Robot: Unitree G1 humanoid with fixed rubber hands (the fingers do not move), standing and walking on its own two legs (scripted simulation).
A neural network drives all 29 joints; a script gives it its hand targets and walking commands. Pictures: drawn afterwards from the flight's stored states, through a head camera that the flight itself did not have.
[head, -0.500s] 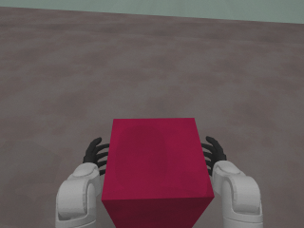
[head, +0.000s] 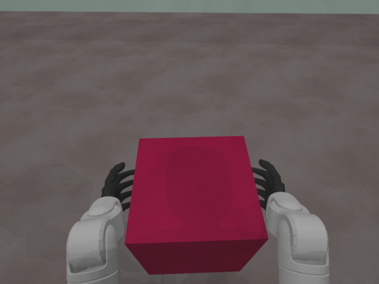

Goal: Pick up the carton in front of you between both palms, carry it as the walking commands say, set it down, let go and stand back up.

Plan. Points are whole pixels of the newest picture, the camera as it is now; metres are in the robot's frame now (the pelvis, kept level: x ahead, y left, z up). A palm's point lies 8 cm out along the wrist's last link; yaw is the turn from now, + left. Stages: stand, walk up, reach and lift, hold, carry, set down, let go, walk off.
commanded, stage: carry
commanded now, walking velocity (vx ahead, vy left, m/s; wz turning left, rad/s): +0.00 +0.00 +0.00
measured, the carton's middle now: (193, 209) +0.29 +0.00 +0.01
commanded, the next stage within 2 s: none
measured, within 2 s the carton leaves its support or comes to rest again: neither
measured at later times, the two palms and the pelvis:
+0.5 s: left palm (129, 155) +0.40 +0.14 +0.07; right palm (261, 156) +0.38 -0.16 +0.06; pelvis +0.12 +0.00 -0.01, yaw -2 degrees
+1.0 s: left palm (141, 178) +0.37 +0.12 +0.02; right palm (268, 178) +0.35 -0.18 +0.02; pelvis +0.09 -0.01 -0.02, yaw -3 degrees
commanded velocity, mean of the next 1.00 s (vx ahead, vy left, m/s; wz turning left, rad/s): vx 0.00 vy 0.00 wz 0.00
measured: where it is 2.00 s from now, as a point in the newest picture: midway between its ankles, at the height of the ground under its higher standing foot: outside the picture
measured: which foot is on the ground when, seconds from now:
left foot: up 0.00-0.04, down 0.06-1.00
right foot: down 0.00-1.00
